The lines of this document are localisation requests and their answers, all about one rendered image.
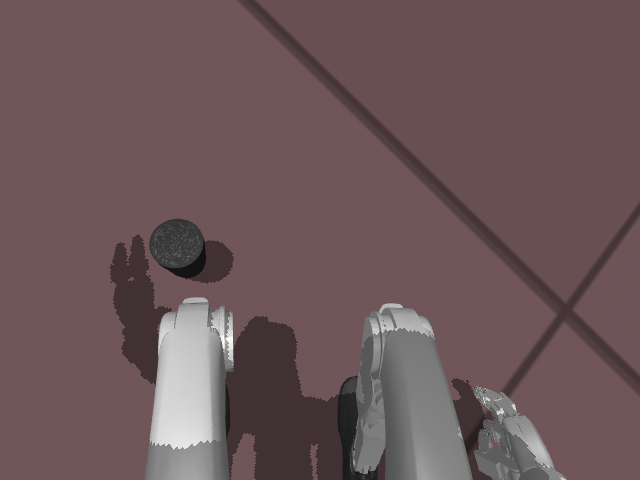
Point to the right robot hand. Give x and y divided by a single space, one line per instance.
521 444

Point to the right robot foot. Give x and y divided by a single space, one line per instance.
347 421

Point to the cup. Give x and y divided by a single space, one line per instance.
178 246

